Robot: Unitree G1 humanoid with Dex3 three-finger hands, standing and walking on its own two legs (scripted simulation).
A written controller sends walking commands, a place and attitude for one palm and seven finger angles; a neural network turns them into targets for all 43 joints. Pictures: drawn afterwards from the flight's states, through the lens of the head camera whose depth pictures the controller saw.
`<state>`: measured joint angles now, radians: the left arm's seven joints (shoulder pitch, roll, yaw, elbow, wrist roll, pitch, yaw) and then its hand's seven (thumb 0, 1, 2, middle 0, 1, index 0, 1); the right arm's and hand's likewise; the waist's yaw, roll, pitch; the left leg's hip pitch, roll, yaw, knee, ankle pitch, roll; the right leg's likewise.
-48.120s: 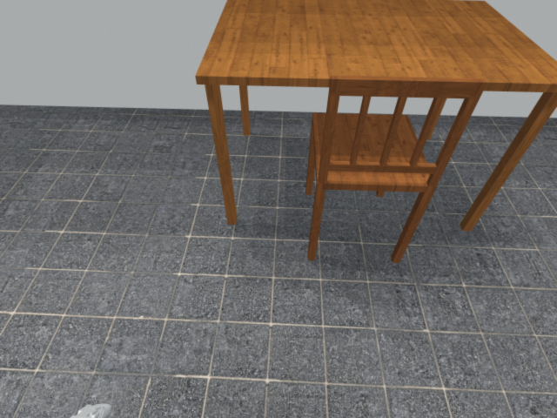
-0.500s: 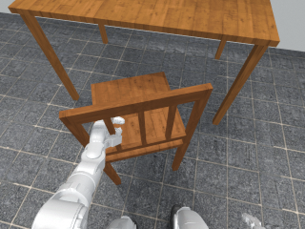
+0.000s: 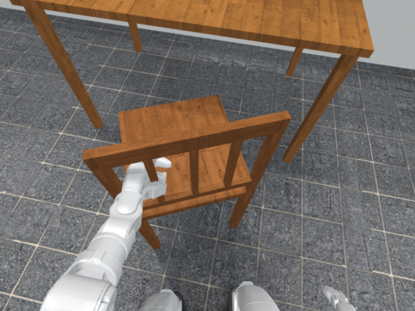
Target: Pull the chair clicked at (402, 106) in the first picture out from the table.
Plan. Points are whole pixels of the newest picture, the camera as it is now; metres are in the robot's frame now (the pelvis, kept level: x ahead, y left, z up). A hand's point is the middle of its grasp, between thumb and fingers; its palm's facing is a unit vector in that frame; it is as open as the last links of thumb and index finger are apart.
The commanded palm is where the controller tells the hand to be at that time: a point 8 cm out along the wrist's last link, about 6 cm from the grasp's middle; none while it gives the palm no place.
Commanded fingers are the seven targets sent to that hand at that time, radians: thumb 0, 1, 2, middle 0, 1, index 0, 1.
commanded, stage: step backward, pulling the chair out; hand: left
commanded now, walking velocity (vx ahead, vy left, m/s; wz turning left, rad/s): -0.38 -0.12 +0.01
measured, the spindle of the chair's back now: (194, 172) +0.42 +0.03 -0.09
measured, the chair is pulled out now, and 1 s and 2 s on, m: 0.34 0.54 0.68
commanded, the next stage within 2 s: stop walking, hand still on the chair in 0.98 s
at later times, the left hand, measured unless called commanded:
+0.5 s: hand (158, 218) +0.29 +0.10 -0.06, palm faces -0.07 -0.99 -0.15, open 5.0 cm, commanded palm +0.28 +0.15 -0.06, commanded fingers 0.00 0.90 0.90 -0.50 -1.45 -0.50 -1.45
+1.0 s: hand (155, 289) +0.16 +0.09 -0.05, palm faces -0.05 -0.99 -0.14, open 5.0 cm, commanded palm +0.16 +0.15 -0.06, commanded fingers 0.00 0.90 0.90 -0.50 -1.45 -0.50 -1.45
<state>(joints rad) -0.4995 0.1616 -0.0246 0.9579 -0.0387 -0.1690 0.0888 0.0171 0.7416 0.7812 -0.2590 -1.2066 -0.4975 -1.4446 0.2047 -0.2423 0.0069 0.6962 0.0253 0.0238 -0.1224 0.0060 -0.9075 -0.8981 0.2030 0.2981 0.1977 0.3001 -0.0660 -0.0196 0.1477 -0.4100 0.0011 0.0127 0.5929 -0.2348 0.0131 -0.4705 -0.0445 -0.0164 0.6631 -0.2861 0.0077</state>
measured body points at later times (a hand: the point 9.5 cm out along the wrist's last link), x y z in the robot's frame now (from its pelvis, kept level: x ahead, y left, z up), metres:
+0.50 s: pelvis -0.08 +0.00 +0.01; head +0.02 +0.00 +0.45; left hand +0.29 +0.15 -0.05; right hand +0.01 -0.28 -0.11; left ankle -0.03 +0.12 -0.73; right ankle -0.07 -0.14 -0.71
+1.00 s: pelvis -0.20 -0.01 +0.01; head -0.12 -0.01 +0.45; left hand +0.16 +0.15 -0.04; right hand -0.11 -0.29 -0.11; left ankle -0.18 +0.11 -0.73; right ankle -0.16 -0.15 -0.71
